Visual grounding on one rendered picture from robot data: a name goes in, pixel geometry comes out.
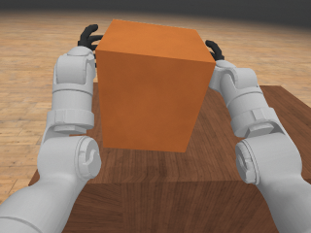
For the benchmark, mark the left robot hand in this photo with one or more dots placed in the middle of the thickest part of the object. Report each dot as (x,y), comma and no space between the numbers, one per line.
(86,39)

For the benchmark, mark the pedestal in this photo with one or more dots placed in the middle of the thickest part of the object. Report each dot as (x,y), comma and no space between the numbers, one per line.
(196,191)

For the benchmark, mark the left robot forearm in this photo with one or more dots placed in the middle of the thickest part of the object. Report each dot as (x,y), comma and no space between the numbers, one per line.
(72,91)

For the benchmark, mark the carton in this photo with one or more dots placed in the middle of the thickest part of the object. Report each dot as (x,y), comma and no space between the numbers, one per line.
(152,80)

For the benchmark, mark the robot left upper arm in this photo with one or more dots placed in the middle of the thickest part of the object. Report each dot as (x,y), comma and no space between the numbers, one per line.
(65,164)

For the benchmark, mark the right robot forearm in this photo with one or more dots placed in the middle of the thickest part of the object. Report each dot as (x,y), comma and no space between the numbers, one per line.
(250,115)

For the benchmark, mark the robot right upper arm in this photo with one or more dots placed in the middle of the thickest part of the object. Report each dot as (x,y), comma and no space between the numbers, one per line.
(271,163)

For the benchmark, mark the right robot hand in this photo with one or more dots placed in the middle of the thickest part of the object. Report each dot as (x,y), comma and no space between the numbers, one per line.
(217,53)

